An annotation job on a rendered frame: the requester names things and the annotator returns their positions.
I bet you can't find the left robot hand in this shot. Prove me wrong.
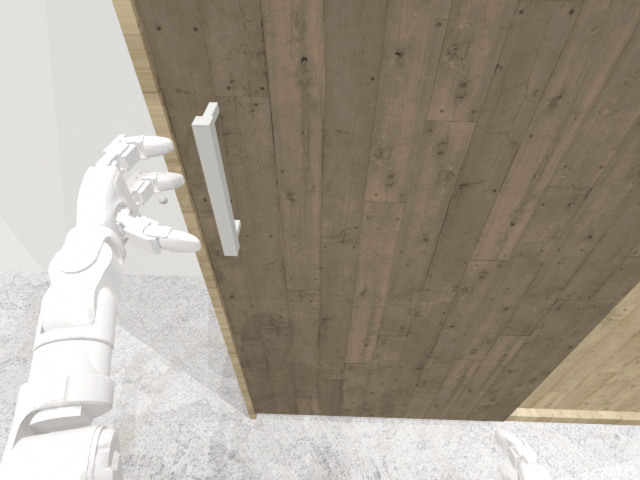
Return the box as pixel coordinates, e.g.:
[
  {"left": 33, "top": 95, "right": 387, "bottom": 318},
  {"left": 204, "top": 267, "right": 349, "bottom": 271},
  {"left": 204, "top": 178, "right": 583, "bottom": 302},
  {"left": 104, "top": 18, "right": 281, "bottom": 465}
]
[{"left": 76, "top": 134, "right": 201, "bottom": 255}]

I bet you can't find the wardrobe door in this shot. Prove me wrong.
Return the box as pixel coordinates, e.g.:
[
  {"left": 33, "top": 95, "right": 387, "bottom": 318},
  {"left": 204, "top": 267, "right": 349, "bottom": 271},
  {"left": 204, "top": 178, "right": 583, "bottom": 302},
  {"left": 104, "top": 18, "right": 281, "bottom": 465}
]
[
  {"left": 134, "top": 0, "right": 640, "bottom": 422},
  {"left": 518, "top": 282, "right": 640, "bottom": 412}
]

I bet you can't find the robot left upper arm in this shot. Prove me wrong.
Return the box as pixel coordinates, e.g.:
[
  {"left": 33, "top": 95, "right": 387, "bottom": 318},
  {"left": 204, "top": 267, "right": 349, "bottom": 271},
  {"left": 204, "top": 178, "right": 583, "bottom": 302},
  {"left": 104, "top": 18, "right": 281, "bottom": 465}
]
[{"left": 2, "top": 425, "right": 123, "bottom": 480}]

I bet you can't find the right robot hand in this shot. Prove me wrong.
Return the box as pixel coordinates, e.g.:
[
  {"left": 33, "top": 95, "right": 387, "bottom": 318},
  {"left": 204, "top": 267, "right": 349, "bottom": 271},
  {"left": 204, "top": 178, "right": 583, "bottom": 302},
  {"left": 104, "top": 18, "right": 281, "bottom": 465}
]
[{"left": 490, "top": 429, "right": 552, "bottom": 480}]

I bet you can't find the handle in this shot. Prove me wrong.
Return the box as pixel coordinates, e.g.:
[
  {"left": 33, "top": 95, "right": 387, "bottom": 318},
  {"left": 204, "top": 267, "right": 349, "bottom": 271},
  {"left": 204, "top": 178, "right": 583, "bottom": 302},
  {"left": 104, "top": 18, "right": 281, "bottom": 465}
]
[{"left": 192, "top": 102, "right": 241, "bottom": 256}]

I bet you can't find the left robot forearm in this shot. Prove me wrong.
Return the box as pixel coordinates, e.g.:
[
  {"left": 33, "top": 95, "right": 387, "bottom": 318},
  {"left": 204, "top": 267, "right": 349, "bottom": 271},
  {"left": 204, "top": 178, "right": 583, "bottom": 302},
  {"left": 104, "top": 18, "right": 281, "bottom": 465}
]
[{"left": 0, "top": 225, "right": 126, "bottom": 480}]

